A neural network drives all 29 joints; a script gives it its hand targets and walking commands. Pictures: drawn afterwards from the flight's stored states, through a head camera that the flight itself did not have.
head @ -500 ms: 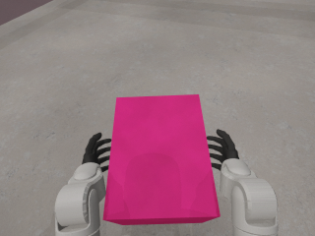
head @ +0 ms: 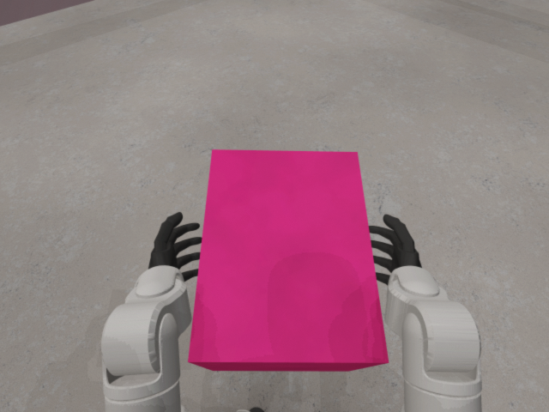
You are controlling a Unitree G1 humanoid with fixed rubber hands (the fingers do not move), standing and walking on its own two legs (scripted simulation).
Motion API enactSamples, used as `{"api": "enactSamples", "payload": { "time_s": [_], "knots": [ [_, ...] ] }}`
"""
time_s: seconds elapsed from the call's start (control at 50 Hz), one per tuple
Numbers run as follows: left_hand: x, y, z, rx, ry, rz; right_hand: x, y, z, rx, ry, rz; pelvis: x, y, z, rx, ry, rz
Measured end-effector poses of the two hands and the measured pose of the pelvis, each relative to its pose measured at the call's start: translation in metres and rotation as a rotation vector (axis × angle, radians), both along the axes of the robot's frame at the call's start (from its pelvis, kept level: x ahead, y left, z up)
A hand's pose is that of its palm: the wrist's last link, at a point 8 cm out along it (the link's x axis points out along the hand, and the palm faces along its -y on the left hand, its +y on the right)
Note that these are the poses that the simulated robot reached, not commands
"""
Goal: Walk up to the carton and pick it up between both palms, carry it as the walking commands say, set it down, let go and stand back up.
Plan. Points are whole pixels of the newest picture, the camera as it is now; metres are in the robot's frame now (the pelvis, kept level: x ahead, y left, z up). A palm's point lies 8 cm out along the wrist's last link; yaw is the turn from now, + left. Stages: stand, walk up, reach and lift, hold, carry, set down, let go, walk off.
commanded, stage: carry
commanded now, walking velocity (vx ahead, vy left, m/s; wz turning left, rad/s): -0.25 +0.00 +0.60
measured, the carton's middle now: (282, 264) +0.33 +0.01 +0.02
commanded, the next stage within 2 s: none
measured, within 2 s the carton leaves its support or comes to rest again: neither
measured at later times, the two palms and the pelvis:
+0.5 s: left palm out of the picture +0.03 +0.26 +0.10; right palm out of the picture +0.10 -0.02 +0.11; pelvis -0.18 +0.05 +0.01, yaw +12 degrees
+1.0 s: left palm out of the picture -0.03 +0.23 +0.12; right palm out of the picture +0.00 -0.06 +0.11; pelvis -0.26 +0.05 +0.01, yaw +10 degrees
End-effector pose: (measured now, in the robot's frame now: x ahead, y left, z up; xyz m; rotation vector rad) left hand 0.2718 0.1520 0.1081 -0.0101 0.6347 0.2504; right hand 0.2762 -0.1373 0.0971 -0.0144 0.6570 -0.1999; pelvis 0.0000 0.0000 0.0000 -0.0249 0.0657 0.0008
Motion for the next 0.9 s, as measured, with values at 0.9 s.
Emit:
{"api": "enactSamples", "payload": {
  "time_s": [0.9],
  "knots": [
    [-0.289, 0.077, 0.014, 0.016, 0.025, 0.104, -0.266, 0.078, 0.015, -0.016, 0.041, 0.123, -0.257, 0.048, 0.008, 0.015, -0.024, 0.175]
  ]
}}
